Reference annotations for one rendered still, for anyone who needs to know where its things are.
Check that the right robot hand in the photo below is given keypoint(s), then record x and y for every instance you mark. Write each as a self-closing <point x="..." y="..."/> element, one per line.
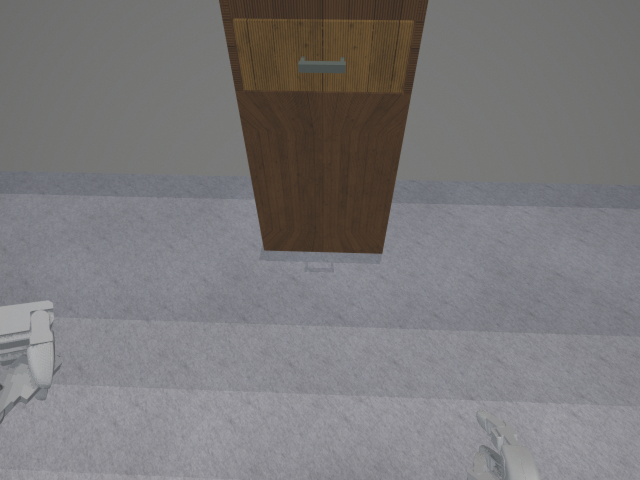
<point x="515" y="462"/>

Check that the drawer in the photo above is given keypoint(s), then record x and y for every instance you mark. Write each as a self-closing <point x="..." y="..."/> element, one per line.
<point x="376" y="53"/>

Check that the left robot hand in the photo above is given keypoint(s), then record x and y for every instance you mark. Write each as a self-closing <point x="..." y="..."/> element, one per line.
<point x="28" y="346"/>

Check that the cabinet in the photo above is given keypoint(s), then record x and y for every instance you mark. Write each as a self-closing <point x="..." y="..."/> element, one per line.
<point x="323" y="164"/>

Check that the handle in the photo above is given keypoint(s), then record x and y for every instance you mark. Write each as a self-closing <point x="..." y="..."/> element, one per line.
<point x="322" y="66"/>

